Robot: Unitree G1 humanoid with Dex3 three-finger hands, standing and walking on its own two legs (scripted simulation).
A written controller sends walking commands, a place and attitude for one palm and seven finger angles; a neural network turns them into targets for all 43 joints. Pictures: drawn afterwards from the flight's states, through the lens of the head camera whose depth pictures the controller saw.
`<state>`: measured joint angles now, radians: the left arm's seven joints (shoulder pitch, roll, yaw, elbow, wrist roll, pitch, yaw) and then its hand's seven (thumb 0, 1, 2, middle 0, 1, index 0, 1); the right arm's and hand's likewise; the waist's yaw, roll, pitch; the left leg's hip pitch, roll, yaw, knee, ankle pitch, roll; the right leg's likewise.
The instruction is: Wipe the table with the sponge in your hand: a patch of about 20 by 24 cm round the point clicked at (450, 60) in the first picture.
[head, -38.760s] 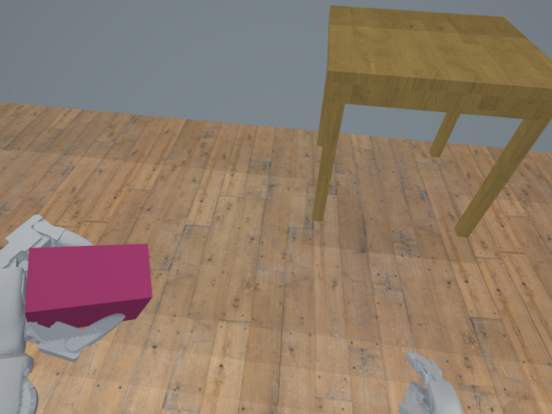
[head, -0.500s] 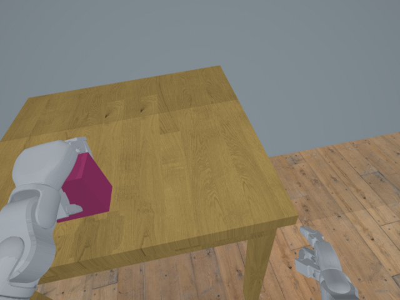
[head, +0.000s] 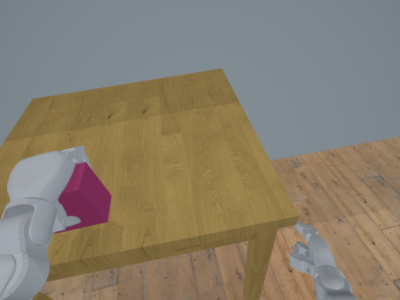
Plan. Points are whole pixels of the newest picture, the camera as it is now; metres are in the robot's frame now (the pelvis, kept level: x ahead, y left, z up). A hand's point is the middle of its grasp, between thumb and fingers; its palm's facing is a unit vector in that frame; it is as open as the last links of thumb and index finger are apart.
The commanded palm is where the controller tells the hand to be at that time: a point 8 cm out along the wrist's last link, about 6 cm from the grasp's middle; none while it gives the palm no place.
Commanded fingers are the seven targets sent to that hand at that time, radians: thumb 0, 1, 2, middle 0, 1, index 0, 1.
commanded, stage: bring the sponge back beside the body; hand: left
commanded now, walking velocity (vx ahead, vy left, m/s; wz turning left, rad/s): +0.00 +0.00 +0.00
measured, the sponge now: (74, 203) +0.22 +0.28 +0.12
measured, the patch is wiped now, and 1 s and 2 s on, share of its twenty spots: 0.90 0.90 0.90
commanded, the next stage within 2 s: step back with the hand held close in 0.84 s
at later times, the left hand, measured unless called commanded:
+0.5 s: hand (51, 207) +0.19 +0.29 +0.16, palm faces +0.11 -0.05 -0.99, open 10.3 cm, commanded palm +0.15 +0.28 +0.23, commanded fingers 0.00 0.10 1.30 -1.20 -1.60 -1.20 -1.60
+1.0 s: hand (53, 207) +0.19 +0.28 +0.16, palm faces +0.17 -0.23 -0.96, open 10.3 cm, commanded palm +0.15 +0.29 +0.22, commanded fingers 0.00 0.10 1.30 -1.20 -1.60 -1.20 -1.60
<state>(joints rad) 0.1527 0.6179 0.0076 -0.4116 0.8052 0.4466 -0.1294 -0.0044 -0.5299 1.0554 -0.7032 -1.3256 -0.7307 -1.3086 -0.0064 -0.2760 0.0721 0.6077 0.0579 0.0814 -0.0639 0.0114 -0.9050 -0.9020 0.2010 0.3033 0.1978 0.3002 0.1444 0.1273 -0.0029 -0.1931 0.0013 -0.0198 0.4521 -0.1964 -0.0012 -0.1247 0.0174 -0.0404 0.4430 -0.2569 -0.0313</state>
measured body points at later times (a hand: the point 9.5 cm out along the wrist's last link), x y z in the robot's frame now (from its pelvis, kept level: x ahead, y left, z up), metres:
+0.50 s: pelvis +0.00 +0.00 +0.00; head -0.03 -0.04 +0.45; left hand +0.18 +0.29 +0.21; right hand +0.26 -0.18 -0.07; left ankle +0.03 +0.12 -0.74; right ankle -0.01 -0.10 -0.74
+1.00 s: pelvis -0.01 +0.01 +0.00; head -0.04 -0.04 +0.45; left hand +0.17 +0.29 +0.21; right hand +0.25 -0.18 -0.06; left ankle +0.03 +0.12 -0.74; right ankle -0.01 -0.10 -0.74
